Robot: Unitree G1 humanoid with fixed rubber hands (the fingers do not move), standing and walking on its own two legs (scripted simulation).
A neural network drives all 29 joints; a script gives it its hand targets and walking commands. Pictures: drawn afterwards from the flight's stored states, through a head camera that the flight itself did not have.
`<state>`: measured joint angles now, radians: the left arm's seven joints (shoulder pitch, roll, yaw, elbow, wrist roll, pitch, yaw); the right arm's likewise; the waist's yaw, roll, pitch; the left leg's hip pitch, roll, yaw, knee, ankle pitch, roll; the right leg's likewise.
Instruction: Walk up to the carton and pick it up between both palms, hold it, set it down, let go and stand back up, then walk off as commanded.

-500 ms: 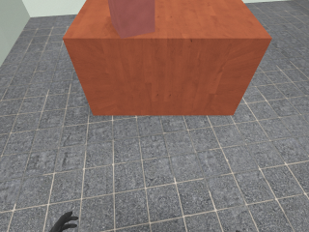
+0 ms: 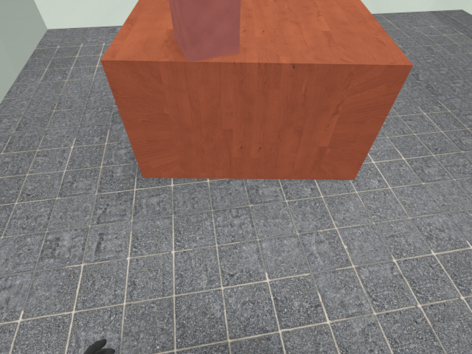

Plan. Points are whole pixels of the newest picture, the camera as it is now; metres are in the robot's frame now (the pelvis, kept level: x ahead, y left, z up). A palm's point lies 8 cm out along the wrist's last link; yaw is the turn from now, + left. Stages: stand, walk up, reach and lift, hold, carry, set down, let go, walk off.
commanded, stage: walk up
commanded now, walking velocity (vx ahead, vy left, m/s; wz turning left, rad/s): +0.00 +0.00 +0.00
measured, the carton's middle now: (204, 13) +1.22 +0.17 +0.06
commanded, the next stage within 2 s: none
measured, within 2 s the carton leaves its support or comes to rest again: neither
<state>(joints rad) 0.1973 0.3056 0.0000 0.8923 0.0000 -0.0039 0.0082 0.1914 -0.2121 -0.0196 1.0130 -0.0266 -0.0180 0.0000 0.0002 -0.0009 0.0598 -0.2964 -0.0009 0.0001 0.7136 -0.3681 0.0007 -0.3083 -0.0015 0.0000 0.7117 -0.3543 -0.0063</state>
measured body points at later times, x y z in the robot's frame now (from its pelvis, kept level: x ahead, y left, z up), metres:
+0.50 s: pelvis +0.04 +0.07 -0.01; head +0.04 +0.09 +0.44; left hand +0.11 +0.38 -0.14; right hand +0.12 -0.24 -0.11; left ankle +0.05 +0.13 -0.72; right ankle +0.01 -0.09 -0.66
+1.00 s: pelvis +0.16 +0.03 -0.01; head +0.20 +0.04 +0.44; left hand +0.23 +0.35 -0.13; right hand +0.20 -0.27 -0.13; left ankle +0.06 +0.13 -0.69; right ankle +0.25 -0.07 -0.72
